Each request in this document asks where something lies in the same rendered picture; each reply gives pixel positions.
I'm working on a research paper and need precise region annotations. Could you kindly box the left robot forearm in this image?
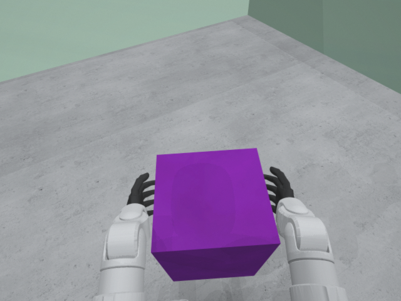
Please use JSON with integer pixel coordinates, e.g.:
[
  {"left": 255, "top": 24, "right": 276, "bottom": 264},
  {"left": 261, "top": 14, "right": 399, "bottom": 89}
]
[{"left": 92, "top": 203, "right": 150, "bottom": 301}]

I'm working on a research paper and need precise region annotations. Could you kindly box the carton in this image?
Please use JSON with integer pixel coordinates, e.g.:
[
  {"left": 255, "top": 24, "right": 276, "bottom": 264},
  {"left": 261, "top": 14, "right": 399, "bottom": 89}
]
[{"left": 151, "top": 148, "right": 281, "bottom": 282}]

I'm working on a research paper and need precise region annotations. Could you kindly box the right robot hand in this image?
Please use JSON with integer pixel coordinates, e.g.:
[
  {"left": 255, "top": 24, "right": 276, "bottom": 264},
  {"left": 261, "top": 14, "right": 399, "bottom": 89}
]
[{"left": 263, "top": 167, "right": 294, "bottom": 214}]

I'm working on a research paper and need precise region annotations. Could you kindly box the left robot hand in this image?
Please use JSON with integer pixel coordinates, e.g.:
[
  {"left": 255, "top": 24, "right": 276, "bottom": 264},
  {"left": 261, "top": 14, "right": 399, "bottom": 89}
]
[{"left": 127, "top": 173, "right": 155, "bottom": 216}]

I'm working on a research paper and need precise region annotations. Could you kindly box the right robot forearm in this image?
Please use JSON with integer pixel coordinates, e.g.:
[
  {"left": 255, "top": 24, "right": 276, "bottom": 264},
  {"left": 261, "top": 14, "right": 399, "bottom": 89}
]
[{"left": 276, "top": 198, "right": 348, "bottom": 301}]

